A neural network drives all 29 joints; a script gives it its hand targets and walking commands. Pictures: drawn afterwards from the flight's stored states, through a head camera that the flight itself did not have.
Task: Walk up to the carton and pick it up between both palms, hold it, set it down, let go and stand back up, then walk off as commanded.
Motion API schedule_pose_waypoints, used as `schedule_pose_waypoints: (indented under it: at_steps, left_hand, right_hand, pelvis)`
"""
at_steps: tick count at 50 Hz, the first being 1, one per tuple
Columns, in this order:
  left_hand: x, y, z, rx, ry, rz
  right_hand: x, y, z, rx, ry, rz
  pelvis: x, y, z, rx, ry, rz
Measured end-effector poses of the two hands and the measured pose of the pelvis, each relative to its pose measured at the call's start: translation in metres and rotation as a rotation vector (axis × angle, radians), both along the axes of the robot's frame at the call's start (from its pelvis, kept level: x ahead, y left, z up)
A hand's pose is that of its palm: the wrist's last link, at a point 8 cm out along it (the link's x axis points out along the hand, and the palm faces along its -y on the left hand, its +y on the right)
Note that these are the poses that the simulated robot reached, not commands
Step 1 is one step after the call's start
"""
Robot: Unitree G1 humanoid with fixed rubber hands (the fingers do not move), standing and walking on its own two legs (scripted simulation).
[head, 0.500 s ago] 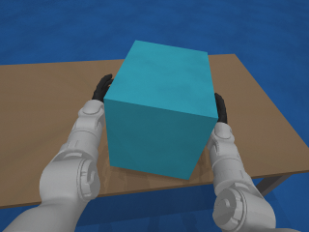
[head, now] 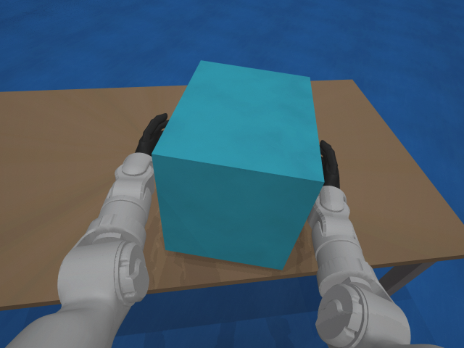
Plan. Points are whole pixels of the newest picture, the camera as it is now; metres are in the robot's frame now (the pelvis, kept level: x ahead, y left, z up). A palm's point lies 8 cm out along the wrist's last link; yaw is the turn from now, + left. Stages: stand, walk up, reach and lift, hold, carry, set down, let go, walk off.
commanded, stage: set down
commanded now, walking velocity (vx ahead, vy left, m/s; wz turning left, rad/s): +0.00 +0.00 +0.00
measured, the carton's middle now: (239, 160) +0.46 -0.01 +0.06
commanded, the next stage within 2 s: none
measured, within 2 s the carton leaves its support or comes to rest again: rests again in 0.36 s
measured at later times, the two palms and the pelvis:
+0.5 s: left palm (147, 171) +0.43 +0.17 +0.06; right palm (321, 193) +0.38 -0.16 +0.04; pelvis +0.00 +0.00 +0.00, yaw +0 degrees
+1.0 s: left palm (124, 193) +0.39 +0.22 +0.04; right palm (332, 230) +0.32 -0.18 -0.01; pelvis -0.01 +0.01 -0.01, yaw +0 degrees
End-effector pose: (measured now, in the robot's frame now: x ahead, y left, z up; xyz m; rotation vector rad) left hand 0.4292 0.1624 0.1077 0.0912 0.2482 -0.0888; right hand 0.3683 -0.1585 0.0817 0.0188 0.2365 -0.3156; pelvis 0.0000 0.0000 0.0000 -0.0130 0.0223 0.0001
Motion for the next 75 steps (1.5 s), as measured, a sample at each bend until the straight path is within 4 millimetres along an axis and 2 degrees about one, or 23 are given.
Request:
schedule_pose_waypoints:
  at_steps: [16,20,28,34,40,44,47,53,58,66,75]
  left_hand:
    - [-0.001,0.004,-0.010,-0.006,0.013,0.006]
    - [-0.002,0.009,-0.024,-0.065,0.059,0.058]
    - [0.004,0.011,-0.059,-0.057,0.135,0.092]
    - [0.009,0.016,-0.070,-0.052,0.115,0.092]
    - [0.001,0.026,-0.072,-0.042,0.085,0.101]
    - [-0.011,0.036,-0.073,-0.033,0.081,0.109]
    - [-0.023,0.044,-0.071,-0.035,0.064,0.112]
    - [-0.048,0.061,-0.064,-0.046,0.040,0.124]
    - [-0.062,0.069,-0.057,-0.051,0.035,0.123]
    - [-0.083,0.073,-0.047,-0.044,0.020,0.114]
    - [-0.099,0.074,-0.049,-0.057,0.041,0.109]
  right_hand:
    - [0.001,0.002,-0.004,0.006,-0.005,-0.006]
    - [0.004,0.000,-0.017,0.044,0.045,-0.029]
    - [0.014,-0.008,-0.049,0.080,0.103,-0.080]
    - [0.017,-0.010,-0.060,0.071,0.065,-0.082]
    - [-0.001,-0.009,-0.076,0.087,0.083,-0.085]
    - [-0.019,-0.014,-0.088,0.106,0.114,-0.119]
    - [-0.032,-0.019,-0.090,0.110,0.106,-0.138]
    - [-0.055,-0.031,-0.080,0.100,0.074,-0.135]
    - [-0.063,-0.039,-0.070,0.083,0.102,-0.116]
    - [-0.079,-0.030,-0.053,0.089,0.065,-0.071]
    - [-0.096,-0.032,-0.051,0.088,0.088,-0.082]
  pelvis:
    - [0.000,0.000,0.000,0.000,0.000,0.000]
    - [0.000,0.000,0.000,0.000,0.009,0.000]
    - [-0.001,0.006,-0.003,-0.008,0.108,-0.002]
    - [0.001,0.010,-0.005,-0.014,0.158,-0.004]
    - [0.001,0.011,-0.005,-0.014,0.159,-0.004]
    - [-0.002,0.012,-0.005,-0.015,0.155,-0.005]
    - [-0.004,0.013,-0.005,-0.016,0.151,-0.005]
    - [-0.014,0.013,-0.005,-0.017,0.137,-0.005]
    - [-0.027,0.014,-0.006,-0.018,0.119,-0.005]
    - [-0.040,0.014,-0.007,-0.018,0.100,-0.004]
    - [-0.051,0.014,-0.008,-0.018,0.086,-0.004]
